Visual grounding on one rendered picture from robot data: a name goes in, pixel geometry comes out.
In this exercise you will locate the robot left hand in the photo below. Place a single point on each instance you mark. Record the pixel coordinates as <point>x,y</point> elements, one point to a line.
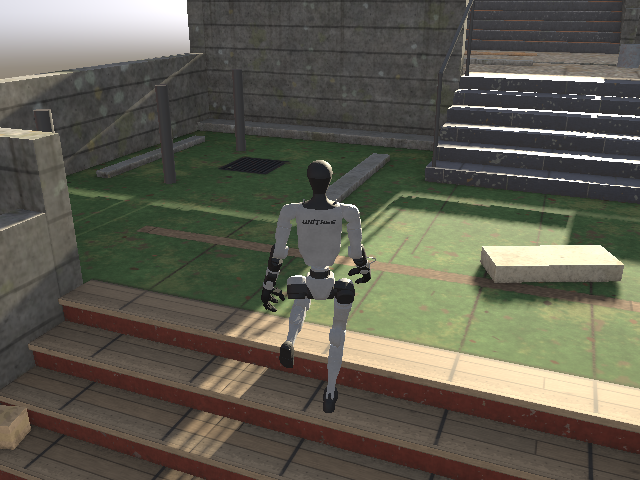
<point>267,296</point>

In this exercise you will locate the robot right forearm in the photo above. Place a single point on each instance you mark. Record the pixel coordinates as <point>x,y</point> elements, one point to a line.
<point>362,264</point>

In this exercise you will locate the robot left forearm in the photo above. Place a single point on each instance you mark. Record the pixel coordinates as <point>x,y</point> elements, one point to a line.
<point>272,271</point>

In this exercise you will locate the robot right hand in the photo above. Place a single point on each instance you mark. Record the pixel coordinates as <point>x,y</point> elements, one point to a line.
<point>364,279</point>

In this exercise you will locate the left robot shin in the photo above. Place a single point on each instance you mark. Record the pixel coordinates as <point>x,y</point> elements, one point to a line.
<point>296,320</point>

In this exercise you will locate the right robot upper arm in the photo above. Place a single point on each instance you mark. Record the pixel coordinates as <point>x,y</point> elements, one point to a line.
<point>352,215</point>

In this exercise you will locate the right robot foot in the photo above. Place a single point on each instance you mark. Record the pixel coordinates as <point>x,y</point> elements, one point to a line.
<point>329,404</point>

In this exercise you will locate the left robot upper arm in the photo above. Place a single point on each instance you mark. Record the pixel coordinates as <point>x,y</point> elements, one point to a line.
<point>287,213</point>

